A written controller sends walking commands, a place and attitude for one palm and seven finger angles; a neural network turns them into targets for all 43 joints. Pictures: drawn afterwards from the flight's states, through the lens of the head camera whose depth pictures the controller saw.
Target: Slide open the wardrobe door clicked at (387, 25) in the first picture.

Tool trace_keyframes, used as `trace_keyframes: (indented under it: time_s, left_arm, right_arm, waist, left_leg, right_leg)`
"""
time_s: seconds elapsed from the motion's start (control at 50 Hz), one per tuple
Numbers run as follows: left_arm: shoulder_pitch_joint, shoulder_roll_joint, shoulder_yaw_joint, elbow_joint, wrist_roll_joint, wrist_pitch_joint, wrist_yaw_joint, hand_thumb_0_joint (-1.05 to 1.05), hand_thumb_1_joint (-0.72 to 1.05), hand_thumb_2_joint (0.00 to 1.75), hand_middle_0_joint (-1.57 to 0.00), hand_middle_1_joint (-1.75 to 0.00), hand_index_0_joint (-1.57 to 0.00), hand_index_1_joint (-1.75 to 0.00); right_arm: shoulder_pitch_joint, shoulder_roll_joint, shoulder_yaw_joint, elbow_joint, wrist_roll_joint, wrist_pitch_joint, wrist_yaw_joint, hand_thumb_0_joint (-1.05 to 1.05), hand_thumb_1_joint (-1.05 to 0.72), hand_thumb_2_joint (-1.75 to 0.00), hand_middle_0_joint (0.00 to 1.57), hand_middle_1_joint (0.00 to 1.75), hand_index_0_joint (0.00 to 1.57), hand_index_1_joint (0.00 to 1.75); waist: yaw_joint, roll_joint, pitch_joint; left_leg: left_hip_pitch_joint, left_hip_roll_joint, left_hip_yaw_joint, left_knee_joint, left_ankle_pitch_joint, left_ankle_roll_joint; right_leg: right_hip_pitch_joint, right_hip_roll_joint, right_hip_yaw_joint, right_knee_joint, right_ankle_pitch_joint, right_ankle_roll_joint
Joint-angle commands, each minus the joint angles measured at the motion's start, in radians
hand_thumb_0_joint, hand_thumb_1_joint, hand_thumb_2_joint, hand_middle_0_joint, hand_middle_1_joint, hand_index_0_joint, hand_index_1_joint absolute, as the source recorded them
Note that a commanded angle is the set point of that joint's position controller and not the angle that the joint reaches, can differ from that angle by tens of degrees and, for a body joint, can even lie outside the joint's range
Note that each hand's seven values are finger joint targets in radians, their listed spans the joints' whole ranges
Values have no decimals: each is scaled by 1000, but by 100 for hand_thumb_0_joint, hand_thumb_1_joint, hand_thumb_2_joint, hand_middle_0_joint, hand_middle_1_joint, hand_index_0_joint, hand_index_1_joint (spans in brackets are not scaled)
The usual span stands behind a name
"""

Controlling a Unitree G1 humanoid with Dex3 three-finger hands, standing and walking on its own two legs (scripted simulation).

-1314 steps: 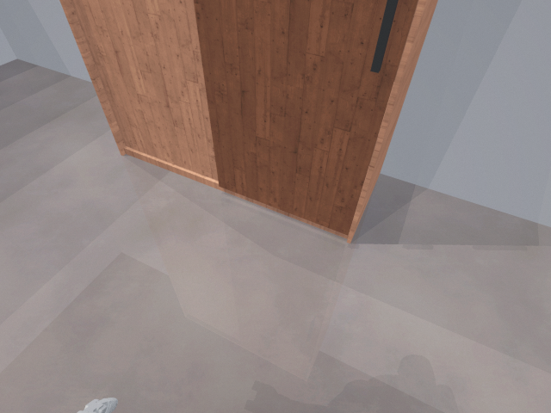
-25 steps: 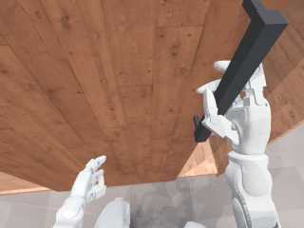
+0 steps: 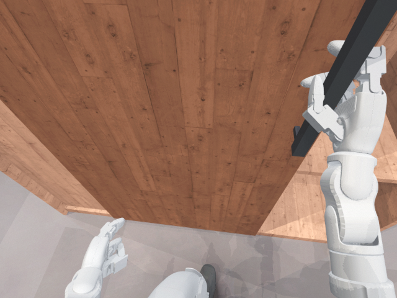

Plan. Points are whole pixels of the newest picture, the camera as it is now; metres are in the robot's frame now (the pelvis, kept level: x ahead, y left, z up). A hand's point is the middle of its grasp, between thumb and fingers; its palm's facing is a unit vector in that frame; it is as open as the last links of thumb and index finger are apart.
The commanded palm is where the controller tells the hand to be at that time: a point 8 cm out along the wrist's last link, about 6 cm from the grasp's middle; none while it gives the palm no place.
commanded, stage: step sideways, sliding the door along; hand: right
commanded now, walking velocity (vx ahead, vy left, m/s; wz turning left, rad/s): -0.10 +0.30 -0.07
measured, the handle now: (327, 85) +0.40 -0.16 +0.22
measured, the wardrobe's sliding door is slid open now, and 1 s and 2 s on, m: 0.40 0.60 0.60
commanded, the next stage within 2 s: stop walking and hold the door there in 1.26 s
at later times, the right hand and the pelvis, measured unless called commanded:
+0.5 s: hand (247, 95) +0.37 -0.04 +0.23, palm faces +0.36 +0.93 -0.09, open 6.5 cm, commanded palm +0.34 -0.02 +0.22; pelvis -0.05 +0.16 +0.01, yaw -2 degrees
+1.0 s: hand (168, 91) +0.37 +0.08 +0.22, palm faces +0.31 +0.95 -0.10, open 6.7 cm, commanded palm +0.35 +0.10 +0.21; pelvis -0.02 +0.30 +0.00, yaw -5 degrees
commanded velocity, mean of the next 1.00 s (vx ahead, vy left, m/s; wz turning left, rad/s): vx -0.09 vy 0.30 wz -0.03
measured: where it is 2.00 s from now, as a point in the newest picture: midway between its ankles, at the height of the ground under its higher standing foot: outside the picture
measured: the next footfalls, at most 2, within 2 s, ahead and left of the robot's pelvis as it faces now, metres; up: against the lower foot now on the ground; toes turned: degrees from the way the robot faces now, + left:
left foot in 0.36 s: +0.02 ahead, +0.30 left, +0.00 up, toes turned +6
right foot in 0.58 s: -0.03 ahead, +0.06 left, +0.00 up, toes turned -13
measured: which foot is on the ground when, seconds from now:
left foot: up 0.00-0.34, down 0.36-0.58, up 0.60-1.00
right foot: down 0.00-0.38, up 0.40-0.56, down 0.58-1.00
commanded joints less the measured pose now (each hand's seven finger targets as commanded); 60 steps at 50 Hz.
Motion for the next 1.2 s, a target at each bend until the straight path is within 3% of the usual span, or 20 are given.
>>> trace_keyframes:
  time_s: [0.0, 0.08, 0.26, 0.32, 0.36, 0.38, 0.42, 0.52, 0.54, 0.56, 0.58, 0.72, 0.9, 0.96, 1.0, 1.02, 1.06, 1.12, 1.16, 1.18]
  left_arm:
    - [-124, 78, 25, -141, 47, -67, 27, 0, 90, 90, -20, -30, -20, -30]
    - [-3, 150, 70, -89, -2, -40, 11, 0, 90, 90, -20, -30, -20, -30]
    - [-14, 136, 64, -91, -35, -80, -7, 0, 90, 90, -20, -30, -20, -30]
    - [-48, 116, 49, -95, -68, -92, -11, 0, 90, 90, -20, -30, -20, -30]
    - [-95, 66, 33, -105, -65, -86, 15, 0, 90, 90, -20, -30, -20, -30]
    - [-105, 61, 27, -91, -57, -79, 34, 0, 90, 90, -20, -30, -20, -30]
    - [-111, 80, 33, -68, -54, -63, 62, 0, 90, 90, -20, -30, -20, -30]
    - [-112, 93, 23, -54, -45, -15, 69, 0, 90, 90, -20, -30, -20, -30]
    - [-96, 118, 46, -68, -42, -9, 68, 0, 90, 90, -20, -30, -20, -30]
    - [-71, 175, 74, -90, -39, -17, 54, 0, 90, 90, -20, -30, -20, -30]
    - [-55, 169, 76, -81, -40, -20, 18, 0, 90, 90, -20, -30, -20, -30]
    - [-37, 171, 85, -87, -33, -30, -33, 0, 90, 90, -20, -30, -20, -30]
    - [-37, 140, 58, -116, -37, -65, -19, 0, 90, 90, -20, -30, -20, -30]
    - [-69, 107, 40, -120, -63, -67, -16, 0, 90, 90, -20, -30, -20, -30]
    - [-95, 60, 26, -123, -70, -71, 14, 0, 90, 90, -20, -30, -20, -30]
    - [-131, 42, 12, -117, -53, -81, 26, 0, 90, 90, -20, -30, -20, -30]
    - [-95, 72, 24, -94, -54, -83, 39, 0, 90, 90, -20, -30, -20, -30]
    - [-104, 68, 1, -54, -47, -64, 44, 0, 90, 90, -20, -30, -20, -30]
    - [-99, 88, 24, -66, -38, -38, 50, 0, 90, 90, -20, -30, -20, -30]
    - [-86, 118, 48, -77, -38, -34, 47, 0, 90, 90, -20, -30, -20, -30]
  right_arm:
    - [-563, -140, -12, -329, -17, -173, 89, 0, -90, -90, 45, 140, 45, 140]
    - [-518, 41, 144, -152, -11, -82, 119, 0, -90, -90, 45, 140, 45, 140]
    - [-683, 40, 202, -97, -5, -76, 119, 0, -90, -90, 45, 140, 45, 140]
    - [-706, 13, 194, -90, -1, -78, 105, 0, -90, -90, 45, 140, 45, 140]
    - [-691, -117, 109, -72, -14, -60, 79, 0, -90, -90, 45, 140, 45, 140]
    - [-684, -161, 62, -89, -13, -50, 65, 0, -90, -90, 45, 140, 45, 140]
    - [-697, -109, 73, -145, 20, -47, 57, 0, -90, -90, 45, 140, 45, 140]
    - [-788, 18, 181, -123, 24, -67, 53, 0, -90, -90, 45, 140, 45, 140]
    - [-816, 40, 212, -130, 29, -73, 64, 0, -90, -90, 45, 140, 45, 140]
    - [-837, 91, 257, -143, 40, -73, 82, 0, -90, -90, 45, 140, 45, 140]
    - [-879, 118, 268, -75, 22, -68, 100, 0, -90, -90, 45, 140, 45, 140]
    - [-987, 132, 283, 12, -5, -34, 132, 0, -90, -90, 45, 140, 45, 140]
    - [-908, 81, 240, 39, 8, -52, 140, 0, -90, -90, 45, 140, 45, 140]
    - [-845, 41, 208, 10, 4, -66, 128, 0, -90, -90, 45, 140, 45, 140]
    - [-754, -59, 155, 24, -11, -45, 102, 0, -90, -90, 45, 140, 45, 140]
    - [-725, -67, 156, -20, -16, -34, 98, 0, -90, -90, 45, 140, 45, 140]
    - [-765, -58, 137, -140, 17, -51, 94, 0, -90, -90, 45, 140, 45, 140]
    - [-755, -11, 140, -140, 25, -74, 60, 0, -90, -90, 45, 140, 45, 140]
    - [-771, -32, 134, -173, 23, -114, 61, 0, -90, -90, 45, 140, 45, 140]
    - [-787, -17, 157, -176, 31, -117, 71, 0, -90, -90, 45, 140, 45, 140]
  waist:
    - [-28, -268, -321]
    - [-14, -192, -298]
    - [25, -510, -376]
    - [-3, -318, -445]
    - [-22, 70, -483]
    - [-50, 112, -502]
    - [-37, 298, -526]
    - [10, 102, -516]
    - [22, 8, -540]
    - [20, -246, -568]
    - [9, -231, -616]
    - [27, -274, -490]
    - [29, -438, -448]
    - [-15, -273, -483]
    - [-32, 146, -510]
    - [-54, 162, -491]
    - [-36, 318, -503]
    - [1, 185, -521]
    - [16, 100, -564]
    - [23, -6, -585]
  left_leg:
    - [-118, 93, -309, 787, -368, 3]
    - [-212, 95, -97, 638, -262, -45]
    - [184, 75, 99, 35, -211, -62]
    - [449, 136, 65, -230, 168, -44]
    - [628, 445, -158, -98, 824, 71]
    - [603, 495, -172, -79, 923, 101]
    - [666, 457, -140, -18, 874, 123]
    - [565, 350, 33, 132, 666, 67]
    - [346, 307, 38, 202, 418, 17]
    - [-4, 199, 25, 340, -187, -37]
    - [-61, 188, -79, 487, -510, -19]
    - [-131, 170, -17, 501, -282, -40]
    - [109, 98, 73, 178, -235, -51]
    - [397, 140, 52, -92, 74, -38]
    - [613, 429, -194, -39, 1024, 94]
    - [550, 492, -220, -40, 1173, 107]
    - [582, 480, -253, 8, 1042, 142]
    - [678, 396, -115, 105, 1061, 127]
    - [543, 335, -48, 181, 828, 69]
    - [278, 284, -32, 244, 425, 7]
  right_leg:
    - [117, -654, 464, -243, 779, -190]
    - [340, -416, 144, -106, 852, -71]
    - [319, -334, 26, -28, 985, 0]
    - [193, -250, 51, 138, 660, -20]
    - [-188, -93, 54, 387, -228, -35]
    - [-241, -54, 107, 523, -324, 4]
    - [-273, -74, 145, 577, -284, 49]
    - [-37, -100, 16, -87, 216, 53]
    - [211, -218, 100, -138, 608, 19]
    - [475, -498, 416, -81, 1196, -105]
    - [536, -603, 468, -31, 1335, -180]
    - [454, -443, 146, -21, 1050, -87]
    - [374, -413, 43, 4, 1057, -32]
    - [192, -341, 44, 198, 720, -4]
    - [-199, -102, 18, 480, -254, 17]
    - [-245, -55, 86, 586, -391, 51]
    - [-279, -93, 152, 605, -361, 61]
    - [-224, -99, 73, 146, -146, 74]
    - [36, -164, 35, -81, 294, 71]
    - [299, -330, 165, -92, 836, -2]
